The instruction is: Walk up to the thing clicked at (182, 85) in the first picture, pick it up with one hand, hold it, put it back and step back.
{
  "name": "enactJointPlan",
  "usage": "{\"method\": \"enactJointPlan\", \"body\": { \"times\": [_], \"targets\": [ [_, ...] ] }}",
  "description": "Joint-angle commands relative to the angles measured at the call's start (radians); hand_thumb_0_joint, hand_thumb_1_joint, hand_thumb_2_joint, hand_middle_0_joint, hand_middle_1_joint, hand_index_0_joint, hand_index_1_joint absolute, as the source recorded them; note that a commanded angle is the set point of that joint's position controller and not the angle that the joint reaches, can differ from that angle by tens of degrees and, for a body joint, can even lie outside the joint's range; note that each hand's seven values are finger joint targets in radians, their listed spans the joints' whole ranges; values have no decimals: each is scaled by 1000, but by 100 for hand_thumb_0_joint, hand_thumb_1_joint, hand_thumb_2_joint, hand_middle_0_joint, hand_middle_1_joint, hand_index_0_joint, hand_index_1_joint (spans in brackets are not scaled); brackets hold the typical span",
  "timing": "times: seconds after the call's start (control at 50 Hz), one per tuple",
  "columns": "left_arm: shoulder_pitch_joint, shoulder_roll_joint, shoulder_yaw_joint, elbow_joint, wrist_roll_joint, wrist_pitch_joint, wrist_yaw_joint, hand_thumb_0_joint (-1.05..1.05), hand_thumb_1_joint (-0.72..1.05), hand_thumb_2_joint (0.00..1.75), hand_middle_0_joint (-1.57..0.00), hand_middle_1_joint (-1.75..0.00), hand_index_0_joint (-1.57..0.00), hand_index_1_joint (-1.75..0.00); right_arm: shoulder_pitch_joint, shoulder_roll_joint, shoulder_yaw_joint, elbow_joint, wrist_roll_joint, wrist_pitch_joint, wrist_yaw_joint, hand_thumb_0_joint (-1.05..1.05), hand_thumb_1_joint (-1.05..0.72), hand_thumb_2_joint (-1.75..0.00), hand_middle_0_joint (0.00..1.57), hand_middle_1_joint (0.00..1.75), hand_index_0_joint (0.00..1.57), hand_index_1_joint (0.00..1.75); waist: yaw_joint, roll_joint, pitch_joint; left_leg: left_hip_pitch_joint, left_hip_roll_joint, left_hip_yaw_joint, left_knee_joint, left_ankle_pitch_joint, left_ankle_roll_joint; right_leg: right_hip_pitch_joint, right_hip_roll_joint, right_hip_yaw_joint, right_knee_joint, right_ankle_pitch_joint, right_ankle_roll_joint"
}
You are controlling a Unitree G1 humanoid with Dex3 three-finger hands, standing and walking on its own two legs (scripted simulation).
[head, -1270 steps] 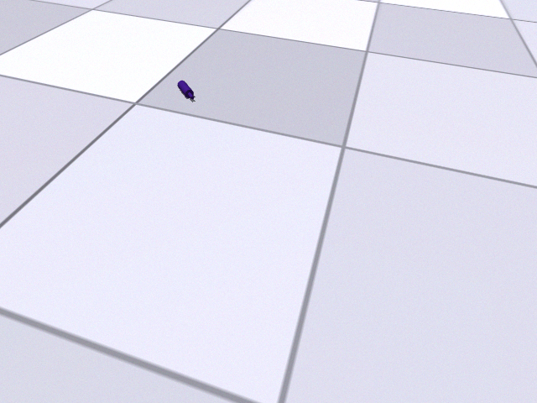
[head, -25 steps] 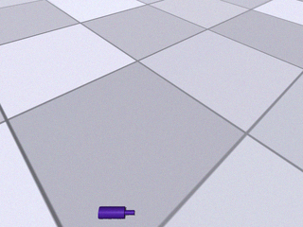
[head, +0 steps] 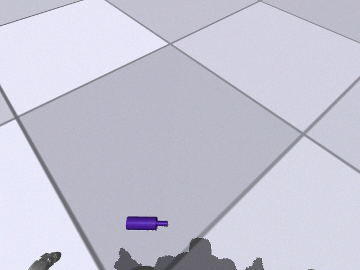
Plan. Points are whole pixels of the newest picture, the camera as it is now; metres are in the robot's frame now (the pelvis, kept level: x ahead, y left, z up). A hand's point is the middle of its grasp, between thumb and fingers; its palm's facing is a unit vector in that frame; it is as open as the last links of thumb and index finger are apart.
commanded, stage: walk up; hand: left
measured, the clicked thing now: (147, 223) +0.39 +0.18 -0.74
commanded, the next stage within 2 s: none
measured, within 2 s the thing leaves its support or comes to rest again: neither
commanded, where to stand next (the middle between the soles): -0.03 +0.02 m, yaw +0 degrees
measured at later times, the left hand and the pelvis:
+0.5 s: hand out of the picture +0.01 +0.35 -0.17, palm faces -0.04 -0.94 -0.33, open 7.4 cm; pelvis -0.07 +0.08 +0.00, yaw +0 degrees
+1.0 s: hand out of the picture +0.00 +0.29 -0.15, palm faces +0.00 -0.94 -0.33, open 7.4 cm; pelvis -0.09 +0.03 -0.01, yaw +0 degrees
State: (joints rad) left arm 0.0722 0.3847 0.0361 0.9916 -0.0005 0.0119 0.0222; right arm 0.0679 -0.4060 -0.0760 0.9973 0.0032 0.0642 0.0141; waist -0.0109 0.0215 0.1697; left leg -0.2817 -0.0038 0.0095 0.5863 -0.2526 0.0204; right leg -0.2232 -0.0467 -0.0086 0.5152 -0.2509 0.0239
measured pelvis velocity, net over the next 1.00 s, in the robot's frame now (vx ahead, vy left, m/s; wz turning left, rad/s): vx -0.09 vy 0.03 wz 0.00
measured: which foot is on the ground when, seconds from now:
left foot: up 0.00-0.20, down 0.22-0.72, up 0.74-0.96, down 0.98-1.00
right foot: down 0.00-0.22, up 0.24-0.66, down 0.68-1.00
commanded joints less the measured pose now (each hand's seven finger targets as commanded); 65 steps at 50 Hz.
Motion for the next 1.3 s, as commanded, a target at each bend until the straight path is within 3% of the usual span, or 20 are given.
{"method": "enactJointPlan", "body": {
  "times": [0.0,0.04,0.14,0.18,0.22,0.26,0.32,0.44,0.54,0.64,0.66,0.7,0.74,0.8,0.96,1.0,1.04,1.14,1.2,1.28],
  "targets": [
    [54,337,88,-106,42,-10,36,0,90,90,-20,-30,-20,-30,28,-167,-55,-152,-29,33,7,0,-90,-90,20,30,20,30,45,-209,-166,-83,4,-164,526,-358,9,-35,-438,371,-152,534,-369],
    [-67,297,85,-153,38,-7,33,0,90,90,-20,-30,-20,-30,128,-178,-74,-137,-17,31,18,0,-90,-90,20,30,20,30,-28,-183,-166,-31,-5,-172,584,-313,6,-108,-333,210,-119,450,-310],
    [-14,273,85,-181,53,-2,20,0,90,90,-20,-30,-20,-30,172,-161,-72,-146,-19,-10,2,0,-90,-90,20,30,20,30,5,-250,-245,-47,24,-94,99,-245,-19,83,-225,141,54,340,-208],
    [-35,254,68,-182,31,22,9,0,90,90,-20,-30,-20,-30,237,-144,-70,-103,-27,-42,-9,0,-90,-90,20,30,20,30,-44,-171,-244,123,0,-33,-243,32,-32,1,-142,67,242,227,-152],
    [45,117,38,-199,21,41,5,0,90,90,-20,-30,-20,-30,196,-331,-97,-131,-60,-77,-25,0,-90,-90,20,30,20,30,11,239,-185,196,289,-521,-290,345,7,-332,120,84,529,-389,-49],
    [-37,227,59,-165,24,45,14,0,90,90,-20,-30,-20,-30,77,-374,-89,-155,-32,-87,-31,0,-90,-90,20,30,20,30,-12,191,-146,-101,414,-624,-315,110,248,-146,28,217,529,-359,-43],
    [68,240,76,-122,2,40,-10,0,90,90,-20,-30,-20,-30,51,-253,-59,-158,-40,-104,-48,0,-90,-90,20,30,20,30,43,134,-131,179,206,-239,-141,424,125,-290,92,224,542,-210,-49],
    [-7,221,77,-181,39,43,-26,0,90,90,-20,-30,-20,-30,281,-275,-80,-124,-23,-118,-78,0,-90,-90,20,30,20,30,-53,112,-173,379,290,-328,-123,509,158,-340,77,186,428,-238,-31],
    [32,215,87,-177,43,38,-49,0,90,90,-20,-30,-20,-30,247,-286,-73,-172,-31,-128,-78,0,-90,-90,20,30,20,30,-31,114,-148,217,332,-309,-135,399,217,-214,33,120,327,-260,-33],
    [165,175,95,-126,35,19,-62,0,90,90,-20,-30,-20,-30,143,-266,-46,-208,-30,-113,-58,0,-90,-90,20,30,20,30,43,133,-161,-42,216,-159,-47,166,130,116,71,3,-4,-95,-71],
    [223,185,101,-110,37,10,-56,0,90,90,-20,-30,-20,-30,135,-227,-29,-208,-24,-106,-55,0,-90,-90,20,30,20,30,78,83,-176,-73,166,-116,44,93,84,197,58,40,-112,-60,-82],
    [141,297,114,-160,53,-14,-48,0,90,90,-20,-30,-20,-30,156,-141,1,-220,-9,-94,-60,0,-90,-90,20,30,20,30,51,-213,-122,-286,-15,-20,324,-338,-12,148,-233,515,-273,-200,-209],
    [67,309,117,-179,45,-2,-54,0,90,90,-20,-30,-20,-30,184,-245,-33,-171,-13,-94,-65,0,-90,-90,20,30,20,30,43,-171,-33,-119,20,-105,430,-361,-4,-136,-288,524,-311,-411,-292],
    [43,246,99,-182,34,-16,-44,0,90,90,-20,-30,-20,-30,238,-206,-17,-126,-10,-100,-48,0,-90,-90,20,30,20,30,24,-169,-17,-169,16,-129,358,-242,-7,-49,-140,306,-275,-343,-208],
    [38,201,67,-184,10,-12,-49,0,90,90,-20,-30,-20,-30,273,-169,-6,-83,-27,-132,-39,0,-90,-90,20,30,20,30,-6,-115,-144,164,-13,-34,-204,42,-2,-76,-122,177,-59,37,-160],
    [52,124,38,-183,-11,-14,-46,0,90,90,-20,-30,-20,-30,225,-234,-16,-109,-43,-145,-47,0,-90,-90,20,30,20,30,13,70,-190,217,217,-369,-314,131,64,-142,-2,87,104,29,-61],
    [91,184,56,-118,-7,-2,-36,0,90,90,-20,-30,-20,-30,107,-275,-15,-127,-27,-142,-39,0,-90,-90,20,30,20,30,45,74,-130,-27,312,-432,-310,-85,188,30,11,70,122,-220,-55],
    [82,192,46,-68,1,-33,-29,0,90,90,-20,-30,-20,-30,113,-176,17,-99,-8,-133,-33,0,-90,-90,20,30,20,30,32,71,-197,75,122,-145,-174,248,27,127,-38,124,-115,179,-80],
    [33,183,30,-52,3,-31,-30,0,90,90,-20,-30,-20,-30,89,-176,18,-81,-10,-123,-32,0,-90,-90,20,30,20,30,15,66,-163,75,122,-157,-249,77,22,95,-40,112,-123,89,-76],
    [35,180,26,-9,2,-36,-29,0,90,90,-20,-30,-20,-30,63,-171,22,-59,-6,-125,-31,0,-90,-90,20,30,20,30,20,-1,-182,145,124,-135,-225,214,23,99,-57,113,-159,173,-74]
  ]
}}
